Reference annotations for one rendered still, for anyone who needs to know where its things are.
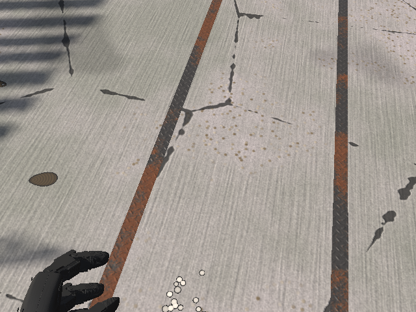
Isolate robot left hand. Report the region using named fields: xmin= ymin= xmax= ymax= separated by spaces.
xmin=17 ymin=250 xmax=120 ymax=312

